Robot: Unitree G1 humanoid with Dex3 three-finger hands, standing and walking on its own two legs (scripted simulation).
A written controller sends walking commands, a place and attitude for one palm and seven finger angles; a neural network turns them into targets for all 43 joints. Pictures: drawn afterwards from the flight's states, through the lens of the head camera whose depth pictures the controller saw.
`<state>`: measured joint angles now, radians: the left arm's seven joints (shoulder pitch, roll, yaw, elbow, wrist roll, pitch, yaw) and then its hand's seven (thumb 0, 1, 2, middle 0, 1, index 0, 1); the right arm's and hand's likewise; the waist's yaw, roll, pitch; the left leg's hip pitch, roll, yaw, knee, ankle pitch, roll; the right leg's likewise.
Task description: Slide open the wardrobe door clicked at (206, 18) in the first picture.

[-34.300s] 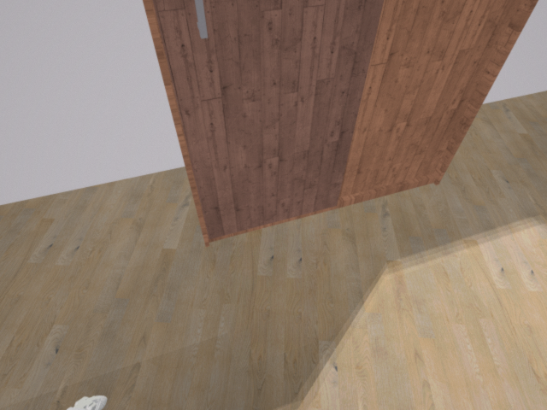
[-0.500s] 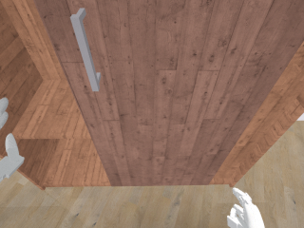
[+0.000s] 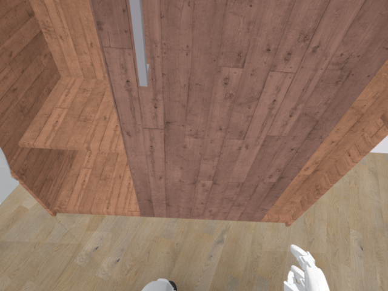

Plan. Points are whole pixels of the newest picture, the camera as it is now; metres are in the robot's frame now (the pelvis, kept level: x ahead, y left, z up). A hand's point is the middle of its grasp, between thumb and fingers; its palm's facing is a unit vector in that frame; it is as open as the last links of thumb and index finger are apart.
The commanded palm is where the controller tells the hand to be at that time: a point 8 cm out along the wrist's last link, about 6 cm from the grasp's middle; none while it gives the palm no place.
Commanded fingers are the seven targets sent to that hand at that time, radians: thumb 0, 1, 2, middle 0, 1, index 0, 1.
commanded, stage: step back with the hand held close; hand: left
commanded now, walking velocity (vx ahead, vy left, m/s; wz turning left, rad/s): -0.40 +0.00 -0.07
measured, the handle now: (141, 37) +0.51 +0.16 +0.25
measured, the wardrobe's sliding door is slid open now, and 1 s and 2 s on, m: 0.44 0.44 0.44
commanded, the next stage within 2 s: stop stepping back and stand still in 0.14 s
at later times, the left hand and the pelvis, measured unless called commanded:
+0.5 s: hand (10, 233) +0.15 +0.25 +0.18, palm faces +0.25 -0.80 -0.54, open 7.4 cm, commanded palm +0.11 +0.29 +0.19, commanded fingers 0.00 0.90 0.90 -0.20 -0.30 -0.20 -0.30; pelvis -0.07 +0.01 +0.01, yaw -7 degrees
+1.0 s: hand out of the picture +0.16 +0.28 +0.17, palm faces +0.33 -0.80 -0.50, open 7.4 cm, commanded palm +0.10 +0.32 +0.19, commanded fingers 0.00 0.90 0.90 -0.20 -0.30 -0.20 -0.30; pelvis -0.07 +0.03 +0.01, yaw -6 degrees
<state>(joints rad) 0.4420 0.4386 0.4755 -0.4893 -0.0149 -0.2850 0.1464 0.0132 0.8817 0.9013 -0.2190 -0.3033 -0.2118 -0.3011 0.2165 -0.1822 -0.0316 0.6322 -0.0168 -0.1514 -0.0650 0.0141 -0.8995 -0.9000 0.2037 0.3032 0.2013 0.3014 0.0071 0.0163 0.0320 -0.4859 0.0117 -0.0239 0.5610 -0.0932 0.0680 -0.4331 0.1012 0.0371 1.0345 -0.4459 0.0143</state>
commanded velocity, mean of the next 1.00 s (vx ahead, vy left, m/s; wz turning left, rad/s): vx -0.02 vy -0.03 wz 0.01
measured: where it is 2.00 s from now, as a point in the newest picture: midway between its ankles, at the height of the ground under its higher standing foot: outside the picture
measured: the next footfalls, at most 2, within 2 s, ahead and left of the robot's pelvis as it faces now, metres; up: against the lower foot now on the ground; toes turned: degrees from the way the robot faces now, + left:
right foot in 0.14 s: -0.10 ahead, -0.14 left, +0.00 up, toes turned -4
right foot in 0.50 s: -0.07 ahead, -0.08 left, +0.00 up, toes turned -8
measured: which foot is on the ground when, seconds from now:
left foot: down 0.00-0.48, up 0.50-0.68, down 0.70-1.00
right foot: up 0.00-0.12, down 0.14-0.26, up 0.28-0.48, down 0.50-1.00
